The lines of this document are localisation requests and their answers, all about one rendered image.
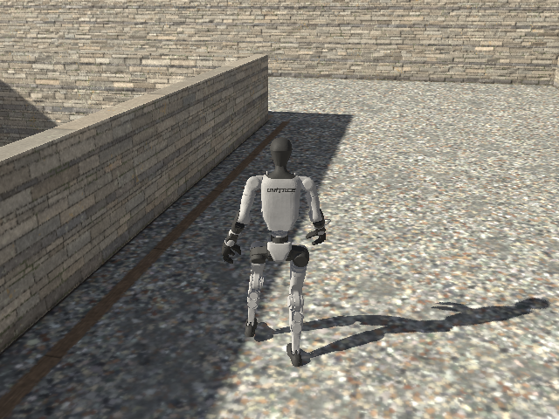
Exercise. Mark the robot right forearm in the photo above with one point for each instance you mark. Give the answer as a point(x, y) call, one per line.
point(320, 226)

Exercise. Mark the left robot hand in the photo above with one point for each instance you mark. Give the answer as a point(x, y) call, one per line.
point(227, 250)

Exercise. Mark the robot right upper arm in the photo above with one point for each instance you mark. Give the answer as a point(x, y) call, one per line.
point(307, 184)

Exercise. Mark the robot left forearm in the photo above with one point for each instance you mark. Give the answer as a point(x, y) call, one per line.
point(234, 232)

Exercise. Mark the right robot hand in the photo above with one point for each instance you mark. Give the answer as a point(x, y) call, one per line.
point(317, 241)

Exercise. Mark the right robot thigh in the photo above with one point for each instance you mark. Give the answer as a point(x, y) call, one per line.
point(298, 267)

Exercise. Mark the robot left upper arm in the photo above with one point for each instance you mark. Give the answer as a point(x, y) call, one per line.
point(252, 184)

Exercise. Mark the right robot foot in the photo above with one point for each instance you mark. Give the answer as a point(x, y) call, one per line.
point(295, 358)

